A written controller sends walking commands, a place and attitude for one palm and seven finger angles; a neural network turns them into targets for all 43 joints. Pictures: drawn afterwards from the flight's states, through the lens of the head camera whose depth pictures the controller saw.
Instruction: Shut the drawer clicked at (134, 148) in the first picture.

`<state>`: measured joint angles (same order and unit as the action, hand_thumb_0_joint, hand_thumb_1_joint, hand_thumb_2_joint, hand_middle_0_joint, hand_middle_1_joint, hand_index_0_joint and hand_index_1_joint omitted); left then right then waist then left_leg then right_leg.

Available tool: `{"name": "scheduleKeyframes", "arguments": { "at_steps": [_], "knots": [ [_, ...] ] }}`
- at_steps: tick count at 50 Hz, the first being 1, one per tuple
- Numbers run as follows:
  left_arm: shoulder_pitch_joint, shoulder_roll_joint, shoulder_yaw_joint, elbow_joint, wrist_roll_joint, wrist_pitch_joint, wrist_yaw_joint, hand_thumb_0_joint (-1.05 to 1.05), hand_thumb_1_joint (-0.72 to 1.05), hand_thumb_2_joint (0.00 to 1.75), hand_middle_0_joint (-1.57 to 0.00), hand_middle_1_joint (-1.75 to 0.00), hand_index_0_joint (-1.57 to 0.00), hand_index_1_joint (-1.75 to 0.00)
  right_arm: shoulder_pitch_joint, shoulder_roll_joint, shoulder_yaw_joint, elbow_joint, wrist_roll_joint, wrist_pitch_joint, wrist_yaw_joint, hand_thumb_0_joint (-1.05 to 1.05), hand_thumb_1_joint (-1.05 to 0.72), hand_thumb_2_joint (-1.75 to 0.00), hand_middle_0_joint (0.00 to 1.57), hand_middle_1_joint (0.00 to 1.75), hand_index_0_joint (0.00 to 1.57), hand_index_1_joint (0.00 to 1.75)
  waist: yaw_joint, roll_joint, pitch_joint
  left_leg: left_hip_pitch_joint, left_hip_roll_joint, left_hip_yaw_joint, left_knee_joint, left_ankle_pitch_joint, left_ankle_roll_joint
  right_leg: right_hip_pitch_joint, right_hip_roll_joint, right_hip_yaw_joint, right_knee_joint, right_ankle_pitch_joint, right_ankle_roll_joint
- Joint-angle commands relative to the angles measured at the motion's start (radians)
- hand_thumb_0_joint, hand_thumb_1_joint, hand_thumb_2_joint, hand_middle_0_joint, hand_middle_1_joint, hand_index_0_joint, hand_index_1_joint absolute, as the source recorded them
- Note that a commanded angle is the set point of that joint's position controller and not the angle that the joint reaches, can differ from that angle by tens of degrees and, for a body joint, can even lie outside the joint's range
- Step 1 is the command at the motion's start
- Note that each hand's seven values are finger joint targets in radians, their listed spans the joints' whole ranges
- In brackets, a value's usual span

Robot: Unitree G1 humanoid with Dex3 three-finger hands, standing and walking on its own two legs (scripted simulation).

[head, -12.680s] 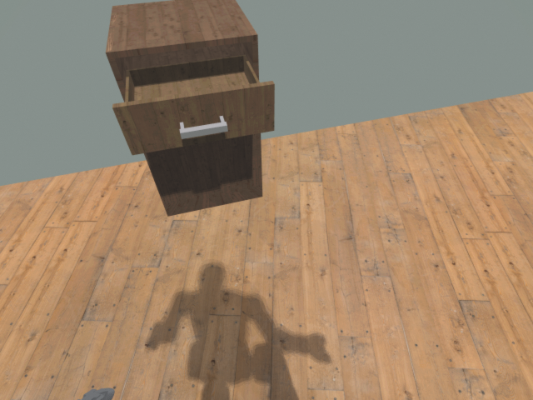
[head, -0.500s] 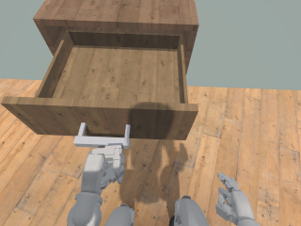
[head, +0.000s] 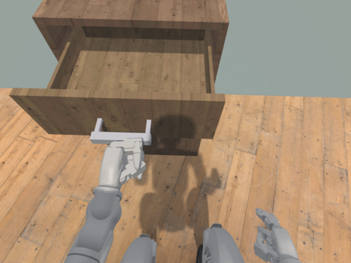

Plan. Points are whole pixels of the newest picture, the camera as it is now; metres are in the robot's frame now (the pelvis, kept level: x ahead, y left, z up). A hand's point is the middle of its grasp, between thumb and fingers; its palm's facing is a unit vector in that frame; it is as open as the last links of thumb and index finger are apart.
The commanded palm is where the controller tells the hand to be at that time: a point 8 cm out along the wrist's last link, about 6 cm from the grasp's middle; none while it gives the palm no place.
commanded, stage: push the drawer shut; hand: left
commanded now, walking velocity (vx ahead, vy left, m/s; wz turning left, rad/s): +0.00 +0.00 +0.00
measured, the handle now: (122, 130) +0.40 +0.13 +0.04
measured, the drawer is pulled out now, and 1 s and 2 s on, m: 0.23 0.10 0.00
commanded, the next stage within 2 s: none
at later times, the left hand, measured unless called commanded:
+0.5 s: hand (144, 140) +0.38 +0.08 +0.03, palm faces -0.08 -1.00 -0.05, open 3.1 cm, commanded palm +0.37 +0.13 +0.04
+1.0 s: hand (148, 115) +0.45 +0.07 +0.03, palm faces -0.04 -1.00 -0.05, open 3.2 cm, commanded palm +0.43 +0.13 +0.04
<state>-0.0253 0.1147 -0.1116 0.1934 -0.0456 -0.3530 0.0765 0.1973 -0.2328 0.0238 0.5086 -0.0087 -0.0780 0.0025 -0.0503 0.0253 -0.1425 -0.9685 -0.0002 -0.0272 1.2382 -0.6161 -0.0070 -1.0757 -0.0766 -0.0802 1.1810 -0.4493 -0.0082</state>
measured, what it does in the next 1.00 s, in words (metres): stands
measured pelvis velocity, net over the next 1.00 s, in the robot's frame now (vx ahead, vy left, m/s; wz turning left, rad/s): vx -0.01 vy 0.00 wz -0.02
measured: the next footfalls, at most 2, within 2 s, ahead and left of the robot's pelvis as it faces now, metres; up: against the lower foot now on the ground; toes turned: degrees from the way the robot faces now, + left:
none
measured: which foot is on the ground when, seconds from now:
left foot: down 0.00-1.00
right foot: down 0.00-1.00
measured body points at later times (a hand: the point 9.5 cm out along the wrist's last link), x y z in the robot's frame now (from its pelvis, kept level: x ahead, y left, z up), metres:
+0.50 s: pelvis +0.00 +0.00 +0.01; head +0.12 +0.00 +0.44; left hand +0.38 +0.13 +0.04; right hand +0.13 -0.25 -0.11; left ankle -0.01 +0.12 -0.63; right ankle +0.06 -0.12 -0.63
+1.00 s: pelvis -0.01 +0.00 +0.00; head +0.12 -0.01 +0.43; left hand +0.44 +0.13 +0.04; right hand +0.06 -0.26 -0.12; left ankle -0.01 +0.12 -0.63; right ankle +0.06 -0.12 -0.63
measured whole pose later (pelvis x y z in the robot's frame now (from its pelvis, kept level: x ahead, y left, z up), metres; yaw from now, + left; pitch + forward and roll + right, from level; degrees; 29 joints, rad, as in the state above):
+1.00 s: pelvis -0.01 +0.00 +0.00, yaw -1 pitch +23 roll +0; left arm -0.60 0.17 0.15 0.83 -0.04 -0.49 0.06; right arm 0.28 -0.25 0.00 0.62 -0.03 -0.04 0.02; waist -0.14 0.02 -0.13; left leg -1.02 0.01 0.00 1.20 -0.58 -0.01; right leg -1.14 -0.06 -0.05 1.14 -0.40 -0.01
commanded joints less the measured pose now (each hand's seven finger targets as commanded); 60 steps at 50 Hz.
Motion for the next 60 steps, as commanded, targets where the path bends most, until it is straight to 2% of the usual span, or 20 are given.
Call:
{"name": "scheduleKeyframes", "arguments": {
  "at_steps": [1,3,6,10,14,16,19,21,29,33,37,38,42,44,46,48,53,55,58,60],
  "knots": [
    [-0.242,0.057,0.091,-0.173,-0.03,-0.071,0.007,0.0,0.9,0.9,-1.4,-1.6,-1.4,-1.6,0.012,-0.127,-0.054,-0.125,0.006,-0.04,-0.008,0.0,-0.9,-0.9,0.2,0.3,0.2,0.3,-0.018,-0.058,-0.369,0.044,-0.023,0.012,-0.21,0.273,0.022,0.42,0.032,0.061,-0.174,0.164,-0.016],
    [-0.265,0.05,0.094,-0.135,-0.035,-0.076,0.0,0.0,0.9,0.9,-1.4,-1.6,-1.4,-1.6,0.01,-0.126,-0.055,-0.119,0.008,-0.036,-0.006,0.0,-0.9,-0.9,0.2,0.3,0.2,0.3,-0.023,-0.07,-0.352,0.041,-0.022,0.017,-0.214,0.261,0.021,0.417,0.032,0.064,-0.184,0.154,-0.013],
    [-0.332,0.042,0.09,-0.111,-0.035,-0.089,0.0,0.0,0.9,0.9,-1.4,-1.6,-1.4,-1.6,0.021,-0.129,-0.056,-0.108,0.005,-0.036,-0.004,0.0,-0.9,-0.9,0.2,0.3,0.2,0.3,-0.03,-0.036,-0.339,0.054,-0.021,0.014,-0.222,0.271,0.02,0.394,0.034,0.055,-0.177,0.161,-0.017],
    [-0.357,0.024,0.083,-0.076,-0.029,-0.111,0.001,0.0,0.9,0.9,-1.4,-1.6,-1.4,-1.6,0.035,-0.13,-0.063,-0.096,0.001,-0.031,0.006,0.0,-0.9,-0.9,0.2,0.3,0.2,0.3,-0.032,-0.02,-0.358,0.083,-0.017,0.018,-0.223,0.315,0.015,0.384,0.035,0.049,-0.166,0.211,-0.018],
    [-0.386,0.054,0.12,-0.031,-0.023,-0.126,0.005,0.0,0.9,0.9,-1.4,-1.6,-1.4,-1.6,0.053,-0.134,-0.068,-0.085,-0.002,-0.021,0.009,0.0,-0.9,-0.9,0.2,0.3,0.2,0.3,-0.029,-0.045,-0.379,0.069,-0.017,0.021,-0.223,0.331,0.015,0.415,0.036,0.054,-0.161,0.243,-0.018],
    [-0.44,0.068,0.128,0.0,-0.019,-0.131,0.008,0.0,0.9,0.9,-1.4,-1.6,-1.4,-1.6,0.057,-0.138,-0.068,-0.076,-0.002,-0.016,0.008,0.0,-0.9,-0.9,0.2,0.3,0.2,0.3,-0.045,-0.044,-0.36,0.061,-0.016,0.018,-0.22,0.318,0.018,0.393,0.039,0.052,-0.162,0.227,-0.017],
    [-0.505,0.058,0.126,0.02,-0.015,-0.141,0.01,0.0,0.9,0.9,-1.4,-1.6,-1.4,-1.6,0.068,-0.137,-0.07,-0.06,-0.004,-0.012,0.009,0.0,-0.9,-0.9,0.2,0.3,0.2,0.3,-0.048,-0.013,-0.378,0.077,-0.016,0.016,-0.219,0.328,0.016,0.379,0.04,0.05,-0.154,0.231,-0.018],
    [-0.538,0.084,0.148,0.032,-0.016,-0.146,0.014,0.0,0.9,0.9,-1.4,-1.6,-1.4,-1.6,0.072,-0.141,-0.072,-0.056,-0.005,-0.009,0.007,0.0,-0.9,-0.9,0.2,0.3,0.2,0.3,-0.053,-0.021,-0.4,0.078,-0.015,0.015,-0.214,0.337,0.017,0.384,0.041,0.051,-0.151,0.241,-0.017],
    [-0.689,0.075,0.158,0.14,-0.019,-0.151,0.012,0.0,0.9,0.9,-1.4,-1.6,-1.4,-1.6,0.099,-0.142,-0.072,-0.023,-0.007,-0.002,0.007,0.0,-0.9,-0.9,0.2,0.3,0.2,0.3,-0.077,-0.016,-0.417,0.071,-0.017,0.019,-0.219,0.321,0.017,0.385,0.044,0.057,-0.16,0.235,-0.012],
    [-0.718,0.104,0.199,0.199,-0.024,-0.158,0.013,0.0,0.9,0.9,-1.4,-1.6,-1.4,-1.6,0.116,-0.145,-0.074,-0.012,-0.008,0.0,0.007,0.0,-0.9,-0.9,0.2,0.3,0.2,0.3,-0.078,-0.047,-0.432,0.06,-0.017,0.021,-0.221,0.333,0.017,0.409,0.047,0.058,-0.161,0.262,-0.011],
    [-0.763,0.145,0.248,0.245,-0.021,-0.171,0.012,0.0,0.9,0.9,-1.4,-1.6,-1.4,-1.6,0.127,-0.144,-0.072,-0.007,-0.012,0.002,0.008,0.0,-0.9,-0.9,0.2,0.3,0.2,0.3,-0.07,-0.02,-0.45,0.04,-0.022,0.033,-0.222,0.314,0.018,0.431,0.049,0.072,-0.167,0.254,-0.01],
    [-0.795,0.145,0.247,0.271,-0.025,-0.174,0.011,0.0,0.9,0.9,-1.4,-1.6,-1.4,-1.6,0.127,-0.145,-0.07,-0.002,-0.01,0.003,0.008,0.0,-0.9,-0.9,0.2,0.3,0.2,0.3,-0.085,-0.053,-0.427,0.025,-0.02,0.03,-0.222,0.297,0.02,0.423,0.049,0.072,-0.173,0.241,-0.008],
    [-0.881,0.163,0.27,0.361,-0.017,-0.188,0.008,0.0,0.9,0.9,-1.4,-1.6,-1.4,-1.6,0.146,-0.149,-0.069,0.014,-0.013,0.003,0.008,0.0,-0.9,-0.9,0.2,0.3,0.2,0.3,-0.101,-0.046,-0.388,-0.005,-0.023,0.032,-0.225,0.249,0.022,0.395,0.052,0.078,-0.186,0.186,-0.007],
    [-0.932,0.162,0.269,0.363,-0.014,-0.201,0.007,0.0,0.9,0.9,-1.4,-1.6,-1.4,-1.6,0.156,-0.149,-0.073,0.018,-0.015,0.0,0.008,0.0,-0.9,-0.9,0.2,0.3,0.2,0.3,-0.106,-0.026,-0.432,0.008,-0.023,0.035,-0.218,0.261,0.023,0.393,0.052,0.079,-0.176,0.201,-0.006],
    [-0.951,0.202,0.304,0.396,-0.012,-0.206,0.006,0.0,0.9,0.9,-1.4,-1.6,-1.4,-1.6,0.171,-0.155,-0.073,0.024,-0.018,0.003,0.009,0.0,-0.9,-0.9,0.2,0.3,0.2,0.3,-0.099,0.002,-0.441,0.012,-0.023,0.033,-0.219,0.281,0.021,0.391,0.055,0.076,-0.167,0.22,-0.01],
    [-1.017,0.194,0.3,0.439,-0.011,-0.206,0.003,0.0,0.9,0.9,-1.4,-1.6,-1.4,-1.6,0.179,-0.156,-0.072,0.036,-0.019,0.006,0.011,0.0,-0.9,-0.9,0.2,0.3,0.2,0.3,-0.123,-0.014,-0.437,0.002,-0.022,0.034,-0.212,0.267,0.023,0.375,0.055,0.077,-0.172,0.208,-0.005],
    [-1.089,0.252,0.347,0.493,0.001,-0.218,-0.003,0.0,0.9,0.9,-1.4,-1.6,-1.4,-1.6,0.208,-0.16,-0.073,0.044,-0.024,0.011,0.011,0.0,-0.9,-0.9,0.2,0.3,0.2,0.3,-0.119,0.016,-0.492,-0.005,-0.025,0.036,-0.208,0.286,0.024,0.396,0.056,0.084,-0.162,0.237,-0.007],
    [-1.099,0.24,0.348,0.526,-0.001,-0.218,-0.005,0.0,0.9,0.9,-1.4,-1.6,-1.4,-1.6,0.221,-0.161,-0.074,0.05,-0.027,0.013,0.015,0.0,-0.9,-0.9,0.2,0.3,0.2,0.3,-0.125,0.008,-0.491,0.001,-0.023,0.035,-0.206,0.302,0.023,0.387,0.059,0.078,-0.161,0.25,-0.006],
    [-1.173,0.277,0.37,0.581,0.005,-0.219,-0.012,0.0,0.9,0.9,-1.4,-1.6,-1.4,-1.6,0.242,-0.166,-0.071,0.059,-0.031,0.02,0.016,0.0,-0.9,-0.9,0.2,0.3,0.2,0.3,-0.148,-0.011,-0.479,-0.023,-0.021,0.031,-0.199,0.292,0.028,0.378,0.062,0.081,-0.16,0.247,-0.003],
    [-1.201,0.297,0.385,0.596,0.009,-0.227,-0.016,0.0,0.9,0.9,-1.4,-1.6,-1.4,-1.6,0.25,-0.167,-0.07,0.06,-0.033,0.023,0.018,0.0,-0.9,-0.9,0.2,0.3,0.2,0.3,-0.143,-0.004,-0.492,-0.026,-0.022,0.031,-0.197,0.29,0.029,0.381,0.063,0.083,-0.159,0.242,-0.005]
  ]
}}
